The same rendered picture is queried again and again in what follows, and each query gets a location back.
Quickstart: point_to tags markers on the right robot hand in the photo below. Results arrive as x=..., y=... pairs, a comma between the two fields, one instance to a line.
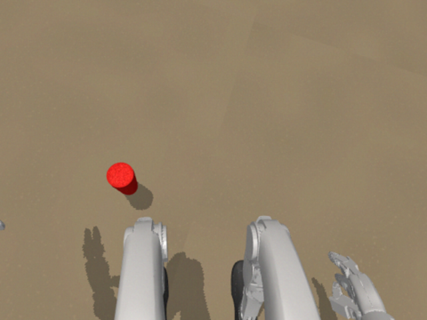
x=363, y=296

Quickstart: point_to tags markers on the cup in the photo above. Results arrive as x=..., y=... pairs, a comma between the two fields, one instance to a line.
x=122, y=177

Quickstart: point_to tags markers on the right robot foot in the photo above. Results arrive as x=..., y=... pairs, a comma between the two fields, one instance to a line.
x=237, y=286

